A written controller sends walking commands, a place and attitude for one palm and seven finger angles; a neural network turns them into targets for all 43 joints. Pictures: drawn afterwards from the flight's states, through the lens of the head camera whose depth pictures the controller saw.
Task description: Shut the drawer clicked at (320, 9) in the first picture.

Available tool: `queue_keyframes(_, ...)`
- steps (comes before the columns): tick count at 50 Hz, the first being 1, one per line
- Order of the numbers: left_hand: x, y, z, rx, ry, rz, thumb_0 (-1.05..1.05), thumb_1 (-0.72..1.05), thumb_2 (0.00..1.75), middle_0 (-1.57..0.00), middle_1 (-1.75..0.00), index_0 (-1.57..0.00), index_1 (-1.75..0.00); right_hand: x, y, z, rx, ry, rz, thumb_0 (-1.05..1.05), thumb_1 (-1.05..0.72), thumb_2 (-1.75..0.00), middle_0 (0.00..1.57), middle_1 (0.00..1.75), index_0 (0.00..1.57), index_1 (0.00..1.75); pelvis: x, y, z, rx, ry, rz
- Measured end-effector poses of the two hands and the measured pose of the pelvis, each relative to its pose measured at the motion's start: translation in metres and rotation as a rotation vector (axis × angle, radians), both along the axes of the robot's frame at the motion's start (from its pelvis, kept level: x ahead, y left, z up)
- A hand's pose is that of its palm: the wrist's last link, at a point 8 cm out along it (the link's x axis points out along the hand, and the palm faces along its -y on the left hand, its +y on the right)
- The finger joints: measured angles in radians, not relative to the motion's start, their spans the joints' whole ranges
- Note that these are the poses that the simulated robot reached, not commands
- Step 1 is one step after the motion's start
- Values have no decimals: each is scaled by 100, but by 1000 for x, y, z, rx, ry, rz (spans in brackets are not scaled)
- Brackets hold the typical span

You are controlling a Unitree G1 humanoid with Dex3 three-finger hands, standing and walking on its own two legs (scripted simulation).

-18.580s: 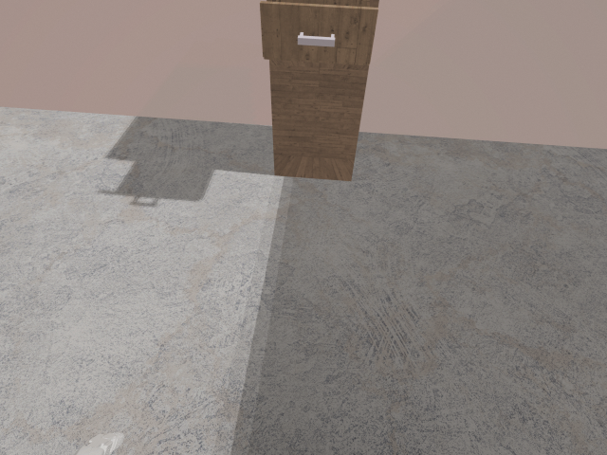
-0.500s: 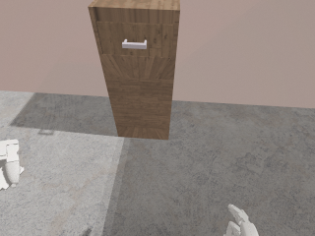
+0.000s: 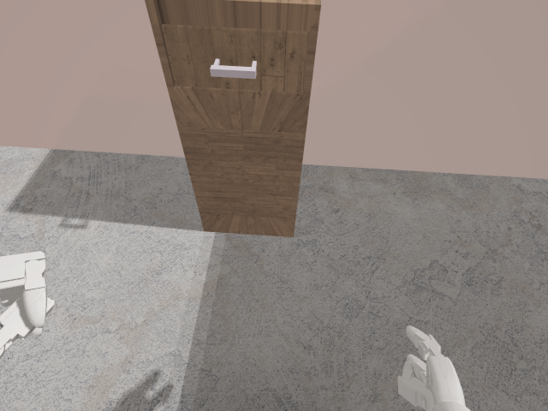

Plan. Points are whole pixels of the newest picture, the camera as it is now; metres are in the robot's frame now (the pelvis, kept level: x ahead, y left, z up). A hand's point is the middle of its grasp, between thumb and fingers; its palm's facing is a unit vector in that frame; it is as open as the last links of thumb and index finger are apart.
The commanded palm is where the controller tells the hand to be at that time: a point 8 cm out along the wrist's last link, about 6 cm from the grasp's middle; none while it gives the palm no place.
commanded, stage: stop stepping back and stand still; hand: left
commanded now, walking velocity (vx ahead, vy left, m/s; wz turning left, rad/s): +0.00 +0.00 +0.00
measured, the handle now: (234, 67) +0.87 +0.14 +0.04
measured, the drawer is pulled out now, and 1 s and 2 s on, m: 0.00 0.00 0.00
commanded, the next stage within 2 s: let the arm hang, fingers relaxed in 0.16 s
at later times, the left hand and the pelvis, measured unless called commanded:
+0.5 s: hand out of the picture +0.08 +0.21 -0.14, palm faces +0.00 -0.96 -0.27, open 3.1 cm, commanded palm none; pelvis -0.03 +0.02 -0.01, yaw +1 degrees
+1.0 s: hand out of the picture -0.07 +0.19 -0.17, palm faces +0.05 -0.97 -0.22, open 6.8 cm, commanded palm none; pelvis -0.03 +0.02 +0.00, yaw +1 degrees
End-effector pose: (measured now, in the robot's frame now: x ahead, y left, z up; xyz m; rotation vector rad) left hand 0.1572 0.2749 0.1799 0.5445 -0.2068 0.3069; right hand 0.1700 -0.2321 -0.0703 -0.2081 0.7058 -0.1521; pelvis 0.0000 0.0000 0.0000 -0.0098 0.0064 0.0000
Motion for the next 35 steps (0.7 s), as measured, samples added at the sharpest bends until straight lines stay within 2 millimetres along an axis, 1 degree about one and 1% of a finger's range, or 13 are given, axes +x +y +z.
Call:
queue_keyframes(6,-2,1,-3,-11,38,-15,2,89,90,-140,-160,-141,-160,2,9,1,12,0,-1,2,-90,-90,20,30,20,30,0,4,1,2,-4,-3)
queue_keyframes(13,-17,10,2,-10,12,19,2,89,90,-140,-160,-141,-160,-11,14,-1,11,19,2,2,-90,-90,20,30,20,30,-6,7,2,-1,-13,-1)
queue_keyframes(14,-17,12,-6,0,33,13,1,89,90,-140,-160,-141,-160,-13,14,-4,21,15,22,2,-90,-90,20,30,20,30,-8,9,1,-3,-8,6)
queue_keyframes(15,-13,17,-24,-7,100,12,1,89,90,-140,-160,-141,-160,-15,13,-10,29,27,47,2,-90,-90,20,30,20,30,-11,11,-1,-4,-2,13)
queue_keyframes(16,-10,23,-50,-34,202,27,1,89,90,-140,-160,-140,-160,-18,11,-18,34,50,65,1,-90,-90,20,30,20,30,-15,13,-3,-4,0,17)
queue_keyframes(18,-11,31,-113,-122,447,84,0,89,90,-138,-158,-138,-158,-27,6,-33,39,99,68,1,-90,-90,20,30,20,30,-20,18,-7,-4,4,19)
queue_keyframes(19,-16,32,-145,-170,574,113,0,90,90,-136,-156,-137,-156,-34,4,-39,39,124,60,1,-90,-90,20,30,20,30,-23,20,-8,-2,3,19)
queue_keyframes(22,-47,17,-229,-302,908,156,1,90,90,-129,-150,-130,-150,-63,1,-51,31,212,28,1,-91,-90,20,30,20,30,-28,21,-10,5,-5,18)
queue_keyframes(25,-90,-13,-287,-427,1154,152,1,91,90,-120,-141,-120,-140,-104,1,-55,11,337,-1,1,-91,-90,20,30,20,29,-32,18,-10,11,-17,19)
queue_keyframes(26,-104,-25,-301,-466,1220,146,1,91,90,-117,-137,-117,-137,-119,1,-55,4,385,-9,1,-91,-90,20,30,20,29,-34,17,-9,10,-20,20)
queue_keyframes(29,-139,-23,-320,-495,1322,224,2,90,90,-106,-132,-107,-126,-161,4,-56,-6,531,-25,1,-91,-90,20,30,20,29,-37,13,-6,3,-22,30)
queue_keyframes(32,-173,-20,-325,-530,1413,273,2,90,90,-95,-120,-95,-114,-196,8,-58,1,652,-46,1,-91,-90,20,30,20,29,-39,13,-2,-5,-20,38)
queue_keyframes(35,-203,-18,-322,-542,1491,323,1,90,90,-83,-106,-84,-101,-219,15,-62,24,726,-67,1,-91,-90,20,30,20,29,-39,15,0,-8,-21,39)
